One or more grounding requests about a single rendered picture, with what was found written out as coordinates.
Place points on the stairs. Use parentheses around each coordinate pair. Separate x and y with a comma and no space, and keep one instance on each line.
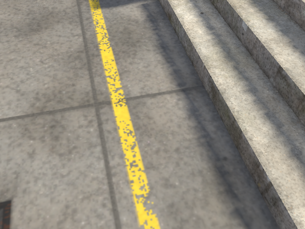
(250,58)

